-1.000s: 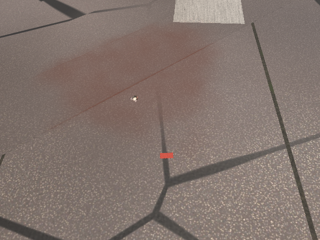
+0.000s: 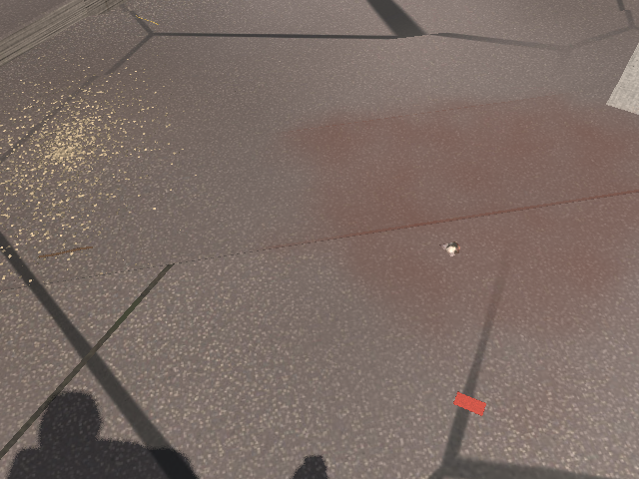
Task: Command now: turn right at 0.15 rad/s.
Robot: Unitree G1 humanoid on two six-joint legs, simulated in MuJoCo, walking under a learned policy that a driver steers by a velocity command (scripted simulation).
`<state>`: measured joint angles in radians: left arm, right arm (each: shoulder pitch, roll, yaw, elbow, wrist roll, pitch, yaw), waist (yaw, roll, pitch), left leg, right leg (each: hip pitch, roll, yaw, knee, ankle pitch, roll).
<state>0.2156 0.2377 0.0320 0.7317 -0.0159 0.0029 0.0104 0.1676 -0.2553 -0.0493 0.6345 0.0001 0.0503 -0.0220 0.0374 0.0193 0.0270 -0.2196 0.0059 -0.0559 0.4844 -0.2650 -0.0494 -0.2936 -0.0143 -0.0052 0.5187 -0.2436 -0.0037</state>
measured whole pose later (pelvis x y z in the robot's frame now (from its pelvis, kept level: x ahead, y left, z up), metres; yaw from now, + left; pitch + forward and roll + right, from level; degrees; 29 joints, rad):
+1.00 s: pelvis +0.17 -0.03 +0.00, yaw -15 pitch +2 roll +0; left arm 0.36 0.32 0.05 0.74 -0.01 -0.05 0.00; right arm 0.16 -0.30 -0.05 0.69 0.03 -0.10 0.04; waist 0.04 -0.03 0.00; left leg -0.35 -0.06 0.00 0.53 -0.21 0.06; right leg -0.22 0.03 0.07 0.91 -0.44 -0.02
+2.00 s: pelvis +0.69 -0.04 +0.01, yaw -8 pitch +1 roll +0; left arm 0.32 0.32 0.07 0.74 -0.03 -0.02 0.01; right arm 0.20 -0.26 -0.04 0.70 -0.02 -0.08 0.01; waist 0.01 -0.04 0.03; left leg -0.26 0.00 0.05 0.44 -0.20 0.02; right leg -0.49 -0.02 0.06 1.13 -0.38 0.02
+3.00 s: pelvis +0.83 -0.08 +0.00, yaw -9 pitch +1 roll -1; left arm 0.16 0.27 0.08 0.69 0.02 0.00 0.01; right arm 0.16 -0.34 -0.09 0.70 0.02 0.05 -0.03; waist -0.01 0.04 0.05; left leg -0.46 -0.05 -0.12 0.97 -0.50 -0.04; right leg -0.25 0.03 -0.04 0.49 -0.26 -0.04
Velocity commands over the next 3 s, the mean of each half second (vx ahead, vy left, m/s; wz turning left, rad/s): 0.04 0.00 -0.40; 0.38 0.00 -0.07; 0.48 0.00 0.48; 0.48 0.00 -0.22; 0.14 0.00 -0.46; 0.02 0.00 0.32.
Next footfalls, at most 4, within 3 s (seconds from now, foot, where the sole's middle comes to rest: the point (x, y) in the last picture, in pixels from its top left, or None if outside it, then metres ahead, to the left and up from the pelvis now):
0.30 right None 0.01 -0.12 -0.77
0.92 left None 0.26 0.04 -0.77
1.40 right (450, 446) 0.55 -0.20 -0.77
1.84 left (328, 353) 0.77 0.06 -0.77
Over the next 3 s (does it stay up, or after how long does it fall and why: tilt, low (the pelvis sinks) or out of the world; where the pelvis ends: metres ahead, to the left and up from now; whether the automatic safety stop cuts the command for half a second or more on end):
stays up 0.83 -0.08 0.00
